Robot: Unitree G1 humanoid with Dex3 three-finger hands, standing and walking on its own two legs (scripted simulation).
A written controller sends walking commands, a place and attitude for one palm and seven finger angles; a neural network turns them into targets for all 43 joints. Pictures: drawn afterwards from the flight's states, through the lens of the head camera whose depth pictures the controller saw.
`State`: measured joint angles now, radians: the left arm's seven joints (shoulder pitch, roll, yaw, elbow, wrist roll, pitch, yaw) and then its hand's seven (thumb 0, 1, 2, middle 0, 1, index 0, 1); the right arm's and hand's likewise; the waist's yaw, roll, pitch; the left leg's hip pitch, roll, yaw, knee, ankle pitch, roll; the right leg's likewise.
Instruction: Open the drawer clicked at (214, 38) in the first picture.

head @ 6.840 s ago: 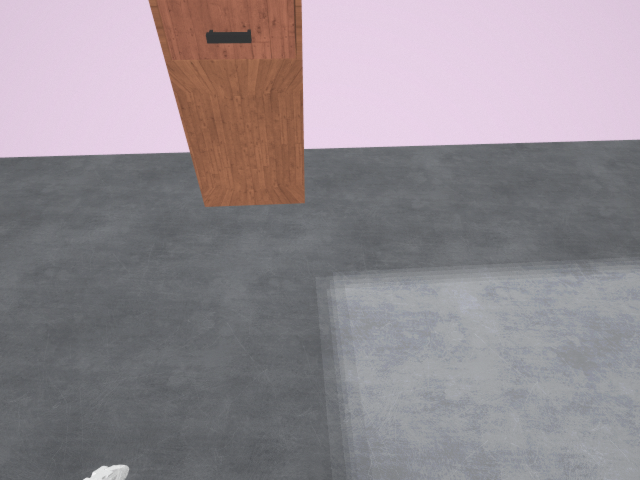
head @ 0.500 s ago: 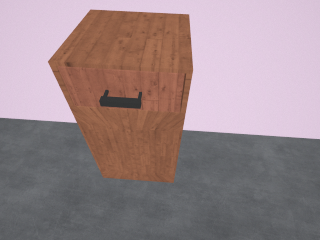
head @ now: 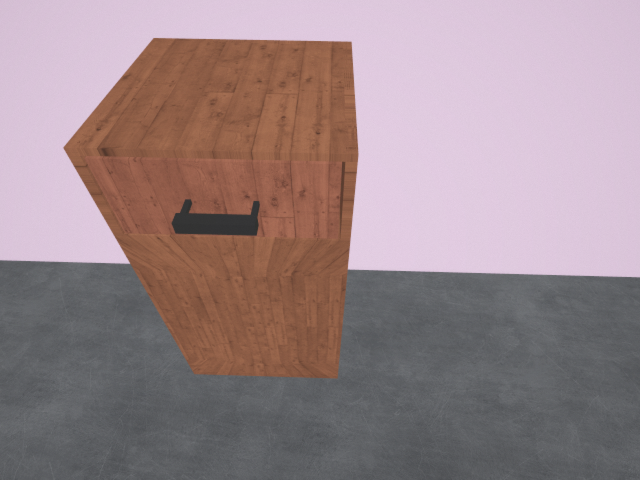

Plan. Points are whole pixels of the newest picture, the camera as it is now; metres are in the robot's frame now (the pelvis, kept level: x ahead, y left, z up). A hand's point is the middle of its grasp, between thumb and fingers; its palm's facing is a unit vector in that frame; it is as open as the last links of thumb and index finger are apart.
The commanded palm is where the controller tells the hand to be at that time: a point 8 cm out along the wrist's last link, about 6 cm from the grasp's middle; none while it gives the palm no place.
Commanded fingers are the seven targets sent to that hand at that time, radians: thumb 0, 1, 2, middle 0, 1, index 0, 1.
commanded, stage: come to a stop and stand still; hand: left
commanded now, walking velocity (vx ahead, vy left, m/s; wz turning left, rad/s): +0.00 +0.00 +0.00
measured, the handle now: (218, 215) +0.52 +0.21 +0.00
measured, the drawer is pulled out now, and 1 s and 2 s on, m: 0.00 0.00 0.00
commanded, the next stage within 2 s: look again from close up in 0.42 s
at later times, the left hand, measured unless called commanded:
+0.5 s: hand out of the picture -0.02 +0.14 -0.17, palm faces +0.05 -0.99 -0.15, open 7.4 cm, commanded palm none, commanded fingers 0.00 0.90 0.90 -0.20 -0.30 -0.20 -0.30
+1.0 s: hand out of the picture +0.03 +0.21 -0.17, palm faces +0.01 -0.98 -0.20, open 7.4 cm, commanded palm none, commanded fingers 0.00 0.90 0.90 -0.20 -0.30 -0.20 -0.30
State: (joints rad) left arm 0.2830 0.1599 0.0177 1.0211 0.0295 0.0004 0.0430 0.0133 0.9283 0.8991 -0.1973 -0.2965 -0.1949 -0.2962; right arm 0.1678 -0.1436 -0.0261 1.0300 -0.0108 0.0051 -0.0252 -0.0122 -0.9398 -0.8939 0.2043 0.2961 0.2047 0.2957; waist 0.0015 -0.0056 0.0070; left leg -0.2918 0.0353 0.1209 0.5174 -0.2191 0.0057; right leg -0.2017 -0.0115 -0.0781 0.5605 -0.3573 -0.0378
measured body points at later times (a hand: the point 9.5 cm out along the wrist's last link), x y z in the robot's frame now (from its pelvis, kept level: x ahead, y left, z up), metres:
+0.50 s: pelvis +0.01 -0.01 +0.01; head +0.02 -0.01 +0.46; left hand -0.02 +0.19 -0.15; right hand -0.02 -0.21 -0.16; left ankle +0.03 +0.12 -0.73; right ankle -0.03 -0.09 -0.73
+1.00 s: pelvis +0.02 +0.03 +0.00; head +0.02 +0.04 +0.45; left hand +0.03 +0.26 -0.16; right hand +0.02 -0.19 -0.15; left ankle +0.02 +0.12 -0.73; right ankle -0.03 -0.09 -0.73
